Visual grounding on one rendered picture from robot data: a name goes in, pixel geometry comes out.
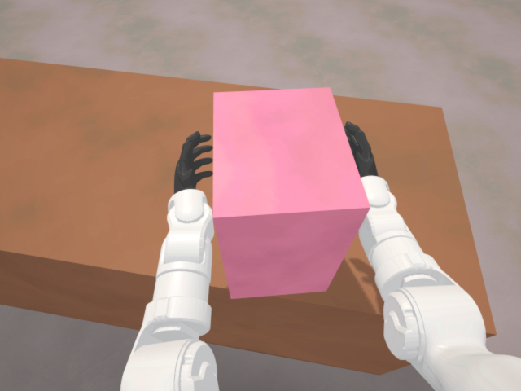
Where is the pedestal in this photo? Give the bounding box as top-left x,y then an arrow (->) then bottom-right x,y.
0,58 -> 497,375

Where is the right robot upper arm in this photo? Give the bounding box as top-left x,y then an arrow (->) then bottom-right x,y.
383,285 -> 521,391

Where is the robot left hand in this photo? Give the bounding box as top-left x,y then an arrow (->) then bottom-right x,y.
174,131 -> 213,194

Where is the robot right hand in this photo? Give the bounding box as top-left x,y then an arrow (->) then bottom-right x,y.
344,121 -> 378,178

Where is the robot left forearm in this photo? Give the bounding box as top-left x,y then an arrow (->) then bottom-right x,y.
120,189 -> 214,391

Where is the carton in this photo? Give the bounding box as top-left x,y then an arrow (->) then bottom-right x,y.
212,87 -> 370,299

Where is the robot right forearm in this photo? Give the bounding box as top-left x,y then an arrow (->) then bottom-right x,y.
359,176 -> 486,344

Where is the left robot upper arm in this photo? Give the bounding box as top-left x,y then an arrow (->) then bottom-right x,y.
121,338 -> 219,391

